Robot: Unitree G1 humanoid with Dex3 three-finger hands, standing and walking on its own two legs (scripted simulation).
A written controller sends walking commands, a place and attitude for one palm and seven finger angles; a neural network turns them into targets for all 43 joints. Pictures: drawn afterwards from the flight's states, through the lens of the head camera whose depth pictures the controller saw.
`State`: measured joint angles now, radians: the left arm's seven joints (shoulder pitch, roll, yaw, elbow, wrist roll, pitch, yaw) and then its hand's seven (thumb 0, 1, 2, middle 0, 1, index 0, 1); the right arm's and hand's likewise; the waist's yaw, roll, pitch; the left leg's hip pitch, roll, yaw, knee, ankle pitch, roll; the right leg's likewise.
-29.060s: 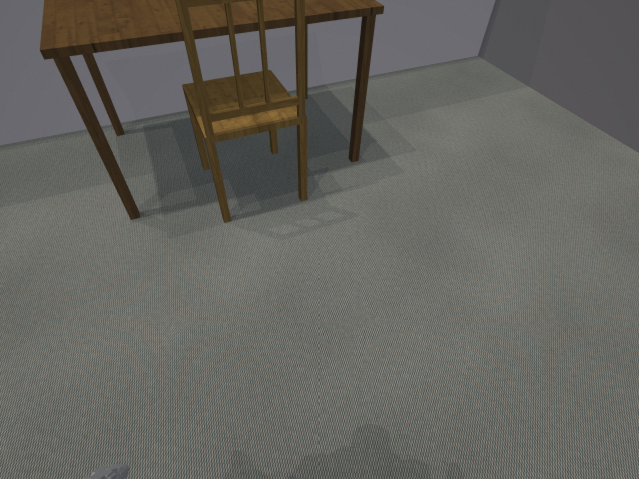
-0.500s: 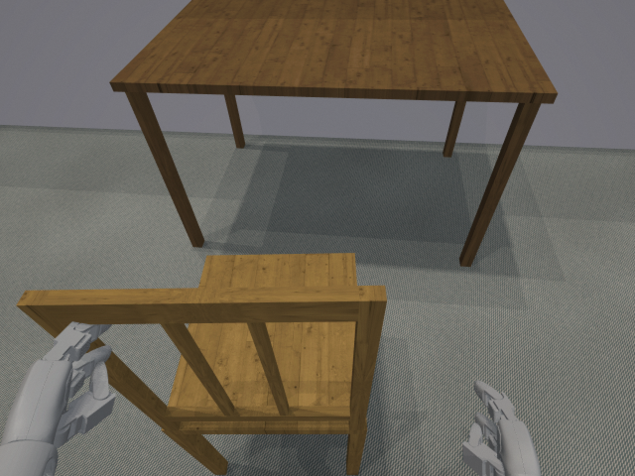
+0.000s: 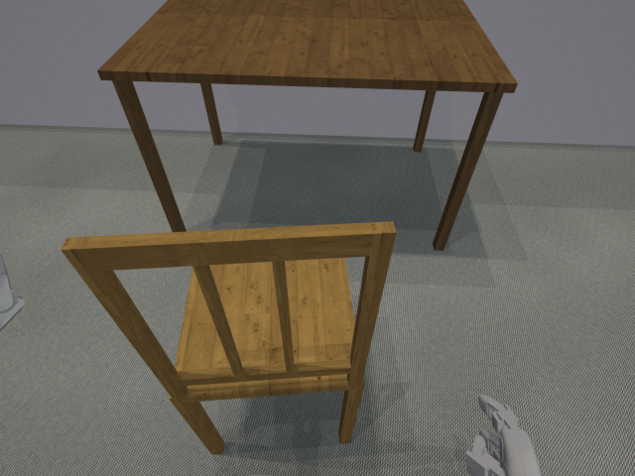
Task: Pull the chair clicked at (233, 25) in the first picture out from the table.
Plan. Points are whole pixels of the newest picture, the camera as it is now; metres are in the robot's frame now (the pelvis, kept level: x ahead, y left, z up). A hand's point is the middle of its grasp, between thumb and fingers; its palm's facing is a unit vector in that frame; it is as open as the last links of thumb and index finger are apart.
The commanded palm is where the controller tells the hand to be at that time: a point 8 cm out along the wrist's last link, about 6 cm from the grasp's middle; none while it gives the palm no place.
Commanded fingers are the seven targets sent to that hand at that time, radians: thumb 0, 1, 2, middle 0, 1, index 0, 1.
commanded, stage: step back with the hand held close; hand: left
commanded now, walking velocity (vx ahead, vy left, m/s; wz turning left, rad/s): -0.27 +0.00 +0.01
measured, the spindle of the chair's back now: (222, 326) +0.34 +0.19 -0.07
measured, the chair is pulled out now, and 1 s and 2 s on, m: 0.61 0.61 0.61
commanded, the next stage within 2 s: stop stepping back and stand still in 0.34 s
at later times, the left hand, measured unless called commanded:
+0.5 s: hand out of the picture +0.09 +0.30 +0.21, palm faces +0.43 -0.73 -0.53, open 7.4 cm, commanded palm +0.04 +0.34 +0.19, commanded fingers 0.00 0.90 0.90 -0.20 -0.30 -0.20 -0.30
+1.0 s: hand out of the picture -0.01 +0.31 +0.20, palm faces +0.49 -0.72 -0.49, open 7.4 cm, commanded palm -0.05 +0.34 +0.19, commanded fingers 0.00 0.90 0.90 -0.20 -0.30 -0.20 -0.30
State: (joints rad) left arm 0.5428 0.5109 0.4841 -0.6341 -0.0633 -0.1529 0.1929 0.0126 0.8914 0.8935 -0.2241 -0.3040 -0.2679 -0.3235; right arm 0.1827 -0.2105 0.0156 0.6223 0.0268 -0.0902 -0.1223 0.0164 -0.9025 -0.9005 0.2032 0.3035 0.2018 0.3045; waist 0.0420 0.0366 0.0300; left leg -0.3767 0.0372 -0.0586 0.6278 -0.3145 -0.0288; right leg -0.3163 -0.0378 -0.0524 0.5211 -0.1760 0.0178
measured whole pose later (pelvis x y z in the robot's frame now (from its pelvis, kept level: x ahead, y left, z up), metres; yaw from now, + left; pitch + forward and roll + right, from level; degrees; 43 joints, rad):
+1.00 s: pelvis -0.19 +0.04 +0.01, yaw +1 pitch -2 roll -1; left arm 0.57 0.44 0.45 -0.45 -0.06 -0.19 0.15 0.01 0.89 0.89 -0.21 -0.30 -0.21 -0.30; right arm 0.26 -0.21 0.01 0.66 0.02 -0.12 -0.09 0.02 -0.90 -0.90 0.20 0.30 0.20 0.30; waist 0.01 0.05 -0.05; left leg -0.40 0.00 -0.04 0.69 -0.37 0.02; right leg -0.20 -0.02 -0.04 0.47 -0.23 -0.01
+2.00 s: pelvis -0.19 +0.03 +0.01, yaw +3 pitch -1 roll -1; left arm 0.37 0.21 -0.01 1.02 0.01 0.03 0.02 -0.01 0.93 0.89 -0.20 -0.30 -0.20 -0.30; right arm 0.34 -0.18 -0.01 1.02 -0.02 0.02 -0.02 0.01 -0.91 -0.90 0.20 0.30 0.20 0.30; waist 0.00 0.04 0.04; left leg -0.26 0.01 -0.02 0.48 -0.20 0.00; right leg -0.19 -0.03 -0.07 0.46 -0.25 0.01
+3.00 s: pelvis -0.18 +0.02 +0.01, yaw +3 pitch -1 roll +0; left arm 0.34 0.12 -0.01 1.06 0.01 0.01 0.03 0.00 0.91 0.90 -0.20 -0.30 -0.20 -0.30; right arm 0.34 -0.12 0.00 1.09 -0.01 0.00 -0.04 0.01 -0.91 -0.90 0.20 0.30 0.20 0.30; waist 0.00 0.02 0.03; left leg -0.24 0.03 -0.01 0.46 -0.21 -0.02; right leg -0.18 -0.02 -0.06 0.46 -0.27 -0.01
